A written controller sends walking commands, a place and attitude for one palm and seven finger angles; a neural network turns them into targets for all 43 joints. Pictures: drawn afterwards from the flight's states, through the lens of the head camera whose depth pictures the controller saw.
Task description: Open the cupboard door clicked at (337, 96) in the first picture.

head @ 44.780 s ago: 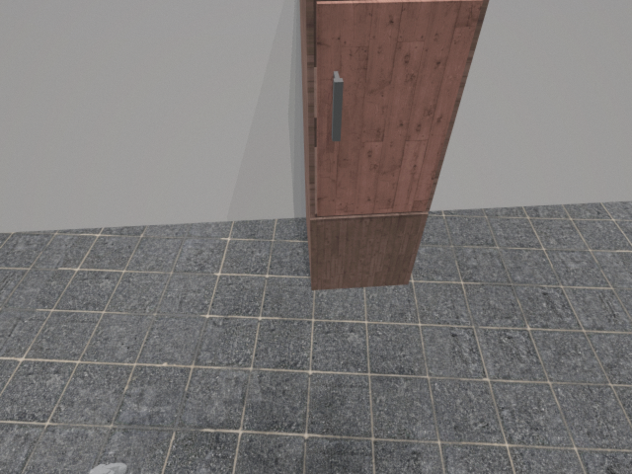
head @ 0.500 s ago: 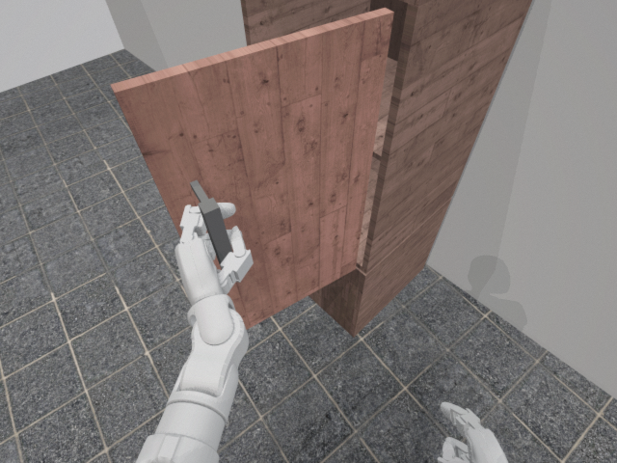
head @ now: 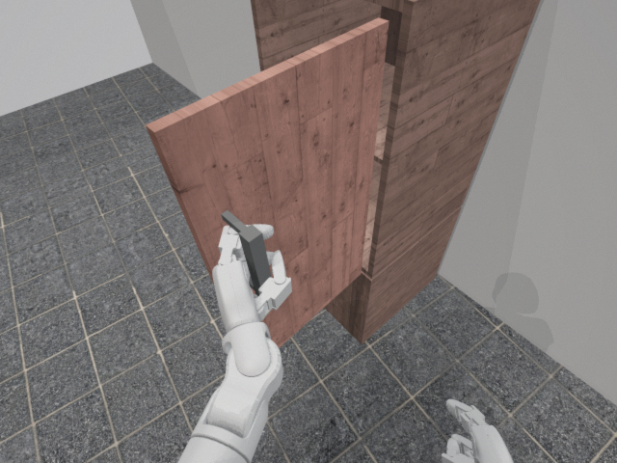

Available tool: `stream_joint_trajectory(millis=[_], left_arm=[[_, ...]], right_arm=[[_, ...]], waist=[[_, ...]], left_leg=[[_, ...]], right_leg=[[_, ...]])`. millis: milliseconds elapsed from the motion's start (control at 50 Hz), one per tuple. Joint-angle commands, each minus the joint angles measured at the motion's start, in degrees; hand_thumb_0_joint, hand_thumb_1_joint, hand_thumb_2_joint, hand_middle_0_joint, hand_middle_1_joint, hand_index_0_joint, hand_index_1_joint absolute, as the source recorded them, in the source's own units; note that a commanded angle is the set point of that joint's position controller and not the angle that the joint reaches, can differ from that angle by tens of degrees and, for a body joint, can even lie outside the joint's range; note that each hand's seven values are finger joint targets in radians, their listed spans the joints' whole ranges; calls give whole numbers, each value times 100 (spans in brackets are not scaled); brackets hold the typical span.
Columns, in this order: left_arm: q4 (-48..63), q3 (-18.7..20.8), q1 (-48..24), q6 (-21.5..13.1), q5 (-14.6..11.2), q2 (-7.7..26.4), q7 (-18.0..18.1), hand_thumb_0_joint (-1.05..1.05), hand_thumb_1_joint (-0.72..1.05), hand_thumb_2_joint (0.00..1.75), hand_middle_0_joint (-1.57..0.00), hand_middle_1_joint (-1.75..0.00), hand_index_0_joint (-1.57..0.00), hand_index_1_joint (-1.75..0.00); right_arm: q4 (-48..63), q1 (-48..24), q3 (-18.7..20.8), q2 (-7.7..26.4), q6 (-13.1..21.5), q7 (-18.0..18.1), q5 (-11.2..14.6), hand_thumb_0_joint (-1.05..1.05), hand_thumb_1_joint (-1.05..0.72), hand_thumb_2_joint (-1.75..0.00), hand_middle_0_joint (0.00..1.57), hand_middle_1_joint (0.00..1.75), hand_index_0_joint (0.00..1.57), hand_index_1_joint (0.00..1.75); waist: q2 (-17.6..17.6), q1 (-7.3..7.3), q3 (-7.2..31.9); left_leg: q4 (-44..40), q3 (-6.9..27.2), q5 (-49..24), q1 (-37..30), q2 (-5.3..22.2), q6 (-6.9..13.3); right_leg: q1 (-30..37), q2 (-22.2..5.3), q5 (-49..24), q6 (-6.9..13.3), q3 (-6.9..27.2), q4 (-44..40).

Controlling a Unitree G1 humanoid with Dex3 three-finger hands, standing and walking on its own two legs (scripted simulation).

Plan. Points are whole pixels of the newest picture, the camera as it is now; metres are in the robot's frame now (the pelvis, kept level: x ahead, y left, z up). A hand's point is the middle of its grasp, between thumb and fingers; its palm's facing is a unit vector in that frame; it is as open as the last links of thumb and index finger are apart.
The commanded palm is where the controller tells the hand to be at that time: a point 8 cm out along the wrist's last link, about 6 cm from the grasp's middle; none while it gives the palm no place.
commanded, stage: open thumb and fingers to let go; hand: left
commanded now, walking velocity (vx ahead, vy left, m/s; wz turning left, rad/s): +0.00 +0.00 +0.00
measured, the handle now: (249, 260) +0.37 +0.10 +0.07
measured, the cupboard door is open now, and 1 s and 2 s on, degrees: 93 96 95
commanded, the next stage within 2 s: slide the hand sideways off the handle in 0.66 s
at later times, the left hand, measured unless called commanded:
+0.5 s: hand (276, 278) +0.33 +0.06 +0.08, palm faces +0.34 -0.94 -0.02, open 14.2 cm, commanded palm +0.29 +0.10 +0.07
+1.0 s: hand (274, 306) +0.29 +0.06 +0.08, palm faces -0.20 -0.98 -0.04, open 16.2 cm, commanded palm +0.28 +0.11 +0.07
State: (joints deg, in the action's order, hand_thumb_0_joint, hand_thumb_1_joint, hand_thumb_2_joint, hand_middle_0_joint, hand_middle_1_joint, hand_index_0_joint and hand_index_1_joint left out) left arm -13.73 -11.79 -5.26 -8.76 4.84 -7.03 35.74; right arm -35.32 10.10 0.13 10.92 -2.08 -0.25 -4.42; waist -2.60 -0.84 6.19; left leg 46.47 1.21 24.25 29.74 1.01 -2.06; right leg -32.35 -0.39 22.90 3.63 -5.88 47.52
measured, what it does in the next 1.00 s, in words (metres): stands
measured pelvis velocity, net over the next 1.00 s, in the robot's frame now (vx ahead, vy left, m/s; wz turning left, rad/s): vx -0.03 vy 0.03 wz -0.02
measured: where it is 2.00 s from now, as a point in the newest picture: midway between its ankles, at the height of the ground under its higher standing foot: outside the picture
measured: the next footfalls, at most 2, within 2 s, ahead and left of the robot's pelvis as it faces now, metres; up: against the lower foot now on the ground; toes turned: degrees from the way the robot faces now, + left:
none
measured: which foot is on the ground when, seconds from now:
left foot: down 0.00-1.00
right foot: down 0.00-1.00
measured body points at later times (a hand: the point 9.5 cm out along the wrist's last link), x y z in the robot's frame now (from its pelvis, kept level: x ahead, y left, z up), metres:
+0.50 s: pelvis -0.02 +0.01 +0.00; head +0.00 -0.01 +0.45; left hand +0.31 +0.10 +0.08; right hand +0.13 -0.21 -0.12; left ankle -0.01 +0.15 -0.70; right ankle +0.01 -0.08 -0.70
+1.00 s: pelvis -0.03 +0.03 +0.00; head -0.01 +0.01 +0.45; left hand +0.30 +0.11 +0.08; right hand +0.13 -0.19 -0.11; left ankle -0.01 +0.15 -0.70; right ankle +0.01 -0.08 -0.70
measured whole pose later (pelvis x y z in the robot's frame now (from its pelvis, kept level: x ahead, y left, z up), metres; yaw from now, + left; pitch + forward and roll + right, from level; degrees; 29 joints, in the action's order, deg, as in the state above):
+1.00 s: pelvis -0.03 +0.03 +0.00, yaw -1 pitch +5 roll +0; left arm -20.0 -13.3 -9.9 -14.8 -4.8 1.7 4.7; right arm -33.2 13.6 -1.7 12.6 1.6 1.3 -0.3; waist -3.1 -0.3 3.6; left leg 48.1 -0.7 23.3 30.0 -0.5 0.6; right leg -32.4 -1.8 20.6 1.3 -3.9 47.7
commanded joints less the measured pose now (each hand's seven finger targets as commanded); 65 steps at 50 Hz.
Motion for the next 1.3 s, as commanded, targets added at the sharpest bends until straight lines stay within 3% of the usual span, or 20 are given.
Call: stream_joint_trajectory(millis=[0, 100, 220, 260, 520, 620, 700, 740, 760, 780, 800, 820, 860, 900, 940, 1020, 1100, 1140, 1200, 1280], left_arm=[[1117, 59, -1344, -406, 129, -336, -113, 0, 27, 63, -35, -128, -35, -128], [1010, -62, -1658, -456, 132, -454, -148, 0, -8, 48, -33, -124, -33, -124], [741, 162, -2062, -527, 89, -307, -50, 0, -50, 30, -30, -120, -30, -120], [614, 155, -2122, -534, 103, -333, -38, 0, -50, 30, -30, -120, -30, -120], [458, 200, -2494, -561, 153, -373, 139, 0, -50, 30, -19, -55, -19, -55], [372, 240, -2383, -506, 100, -408, 190, 0, -50, 30, -15, -30, -15, -30], [343, 269, -2575, -487, 109, -403, 251, 0, -50, 30, -15, -30, -15, -30], [409, 170, -2566, -475, 143, -522, 280, 0, -50, 30, -15, -30, -15, -30], [362, -1087, -2258, -669, 731, -145, -981, 0, -50, 30, -15, -30, -15, -30], [681, -656, -2583, -948, 512, 277, -1631, 0, -50, 30, -15, -30, -15, -30], [961, -762, -2684, -1141, 424, 369, -2157, 0, -50, 30, -15, -30, -15, -30], [1104, -788, -2760, -1267, 250, 449, -2638, 0, -50, 30, -15, -30, -15, -30], [839, -684, -2612, -1243, -358, 378, -3331, 0, -50, 30, -15, -30, -15, -30], [717, -517, -2433, -1040, -971, 66, -3451, 0, -50, 30, -15, -30, -15, -30], [537, -2, -2148, -894, -1238, 308, -3250, 0, -50, 30, -15, -30, -15, -30], [1078, 140, -1652, -1021, -865, 518, -2842, 0, -50, 30, -15, -30, -15, -30], [1065, 121, -1189, -1071, -513, 726, -2799, 0, -50, 30, -15, -30, -15, -30], [1214, 149, -1225, -1017, -500, 788, -2850, 0, -50, 30, -15, -30, -15, -30], [1623, 368, -750, -944, -626, 969, -2923, 0, -50, 30, -15, -30, -15, -30], [2125, 281, -461, -956, -784, 906, -3058, 0, -50, 30, -15, -30, -15, -30]], right_arm=[[844, -421, 157, 412, 268, 67, 47, 0, -90, -90, 20, 30, 20, 30], [848, -469, 141, 424, 281, 63, 70, 0, -90, -90, 20, 30, 20, 30], [814, -557, 125, 416, 318, 109, 51, 0, -90, -90, 20, 30, 20, 30], [788, -541, 124, 412, 313, 112, 47, 0, -90, -90, 20, 30, 20, 30], [765, -434, 158, 456, 338, 80, 24, 0, -90, -90, 20, 30, 20, 30], [785, -489, 135, 444, 318, 79, 40, 0, -90, -90, 20, 30, 20, 30], [752, -513, 124, 452, 324, 82, 36, 0, -90, -90, 20, 30, 20, 30], [746, -487, 126, 428, 324, 53, 22, 0, -90, -90, 20, 30, 20, 30], [583, -46, 126, 600, 269, 59, 39, 0, -90, -90, 20, 30, 20, 30], [809, 41, 165, 613, 318, 102, 111, 0, -90, -90, 20, 30, 20, 30], [902, -6, 164, 634, 355, 137, 150, 0, -90, -90, 20, 30, 20, 30], [957, 53, 148, 618, 420, 158, 209, 0, -90, -90, 20, 30, 20, 30], [1080, 36, 72, 614, 538, 221, 373, 0, -90, -90, 20, 30, 20, 30], [1169, -111, -2, 613, 663, 231, 496, 0, -90, -90, 20, 30, 20, 30], [1132, -105, -11, 672, 740, 215, 506, 0, -90, -90, 20, 30, 20, 30], [1271, -99, 28, 649, 823, 75, 410, 0, -90, -90, 20, 30, 20, 30], [1322, -77, 50, 691, 761, -9, 386, 0, -90, -90, 20, 30, 20, 30], [1372, -121, 40, 666, 738, 8, 399, 0, -90, -90, 20, 30, 20, 30], [1461, -137, 42, 664, 734, 49, 400, 0, -90, -90, 20, 30, 20, 30], [1502, -151, 23, 633, 812, 83, 426, 0, -90, -90, 20, 30, 20, 30]], waist=[[987, 1, 1426], [953, -68, 1138], [917, -35, 1179], [910, -44, 1144], [743, -13, 1467], [838, 28, 1310], [926, -11, 1190], [665, 17, 1317], [1070, -439, 1044], [932, -314, 1357], [529, -273, 1666], [252, -259, 1728], [388, -284, 1360], [356, -186, 1011], [932, -66, 845], [720, 141, 1123], [874, 92, 831], [572, 78, 755], [619, 205, 1062], [547, 144, 965]], left_leg=[[-379, -115, -1247, -63, -249, 244], [-412, -107, -1019, -69, -246, 261], [-415, -112, -735, 42, -274, 276], [-420, -121, -766, 54, -270, 276], [-442, -125, -942, 57, -211, 259], [-512, -121, -834, 90, -207, 252], [-517, -96, -761, 82, -189, 252], [-506, -101, -909, 29, -188, 233], [-440, -104, -1045, -172, -170, 330], [-391, -111, -1188, -158, -202, 366], [-349, -138, -1272, -337, -207, 369], [-370, -108, -1294, -485, -221, 358], [-489, -45, -979, -491, -226, 352], [-695, 18, -631, -473, -216, 296], [-802, 47, -444, -287, -206, 269], [-837, -24, -788, -345, -207, 266], [-761, -82, -591, -136, -196, 296], [-765, -120, -413, -118, -220, 295], [-756, -138, -683, -197, -225, 295], [-721, -119, -782, -234, -211, 292]], right_leg=[[1357, -238, -2045, -327, 675, -1004], [1099, -238, -1479, -312, 686, -1141], [979, -242, -768, -289, 773, -1237], [942, -218, -792, -265, 709, -1186], [858, -74, -884, -168, 453, -873], [839, -51, -667, -161, 434, -942], [707, -33, -504, -162, 405, -963], [710, -19, -699, -131, 342, -824], [567, -29, -1326, -121, 457, -743], [738, -66, -1655, -113, 469, -658], [839, -82, -1807, -97, 517, -547], [814, -80, -1804, -86, 509, -534], [721, -18, -1433, -115, 439, -683], [620, 39, -866, -130, 332, -833], [680, 42, -547, -187, 302, -946], [910, 0, -841, -150, 321, -790], [757, 1, -672, -164, 392, -820], [714, -18, -500, -159, 435, -864], [1031, 3, -817, -145, 454, -851], [1029, 11, -994, -171, 435, -821]])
